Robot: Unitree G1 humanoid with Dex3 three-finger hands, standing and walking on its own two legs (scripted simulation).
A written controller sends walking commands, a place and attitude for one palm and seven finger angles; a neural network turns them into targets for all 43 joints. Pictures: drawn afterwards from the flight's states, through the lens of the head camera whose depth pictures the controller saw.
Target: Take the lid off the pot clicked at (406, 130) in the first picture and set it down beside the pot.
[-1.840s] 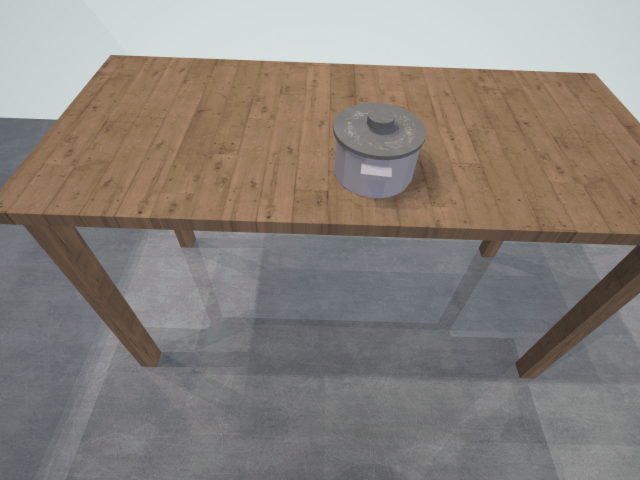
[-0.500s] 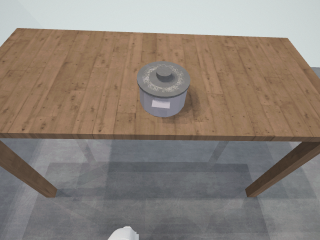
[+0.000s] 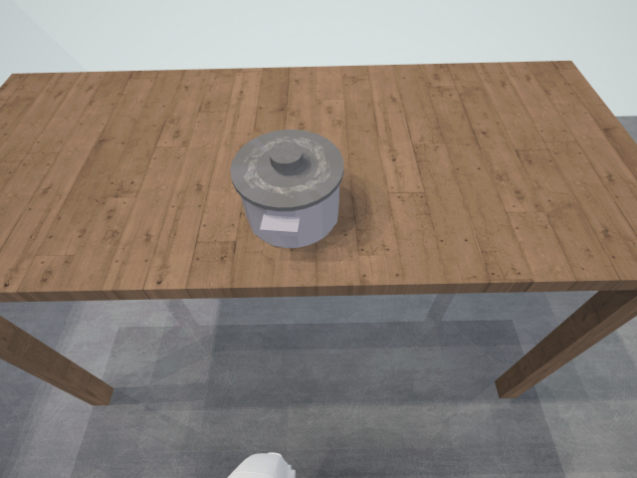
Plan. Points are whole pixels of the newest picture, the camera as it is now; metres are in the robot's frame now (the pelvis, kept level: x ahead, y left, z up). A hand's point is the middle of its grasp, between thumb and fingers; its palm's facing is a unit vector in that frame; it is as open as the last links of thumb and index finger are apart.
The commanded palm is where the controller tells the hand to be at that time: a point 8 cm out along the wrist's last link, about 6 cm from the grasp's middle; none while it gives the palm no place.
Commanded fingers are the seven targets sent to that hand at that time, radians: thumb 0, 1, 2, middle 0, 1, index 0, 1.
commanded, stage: come to a stop and stand still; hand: left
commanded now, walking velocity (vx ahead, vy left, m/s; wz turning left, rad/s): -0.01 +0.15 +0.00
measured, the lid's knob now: (286, 156) +0.51 +0.09 +0.10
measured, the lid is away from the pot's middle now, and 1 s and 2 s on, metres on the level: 0.00 0.00 0.00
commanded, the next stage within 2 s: look again from close up in 0.84 s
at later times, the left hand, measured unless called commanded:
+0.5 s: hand out of the picture -0.01 +0.23 -0.17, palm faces +0.05 -0.98 -0.21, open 7.4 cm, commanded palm none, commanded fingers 0.00 0.90 0.90 -0.20 -0.30 -0.20 -0.30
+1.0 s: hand out of the picture -0.07 +0.22 -0.17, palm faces +0.00 -0.98 -0.18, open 7.4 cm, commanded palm none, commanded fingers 0.00 0.90 0.90 -0.20 -0.30 -0.20 -0.30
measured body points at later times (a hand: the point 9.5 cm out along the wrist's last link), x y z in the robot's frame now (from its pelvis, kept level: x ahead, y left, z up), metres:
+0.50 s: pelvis -0.04 +0.04 +0.01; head -0.02 +0.06 +0.46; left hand -0.01 +0.28 -0.15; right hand +0.01 -0.19 -0.14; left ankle -0.02 +0.13 -0.73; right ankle -0.07 -0.09 -0.73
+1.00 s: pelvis -0.06 +0.05 +0.01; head -0.04 +0.06 +0.46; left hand -0.07 +0.27 -0.16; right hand -0.06 -0.17 -0.15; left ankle -0.02 +0.13 -0.73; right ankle -0.07 -0.09 -0.73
